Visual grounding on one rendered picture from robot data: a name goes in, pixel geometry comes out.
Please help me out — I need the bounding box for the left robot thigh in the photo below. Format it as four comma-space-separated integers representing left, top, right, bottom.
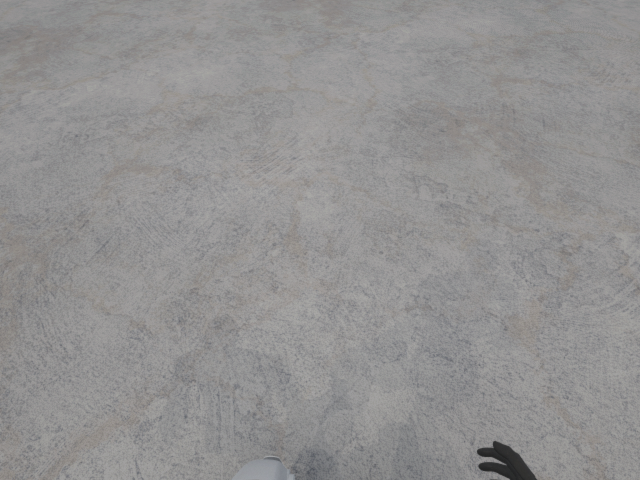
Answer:
231, 459, 295, 480

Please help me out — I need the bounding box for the robot left shin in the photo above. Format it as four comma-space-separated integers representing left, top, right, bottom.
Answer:
263, 456, 283, 464

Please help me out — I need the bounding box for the right robot hand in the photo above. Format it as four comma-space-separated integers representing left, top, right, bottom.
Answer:
477, 441, 537, 480

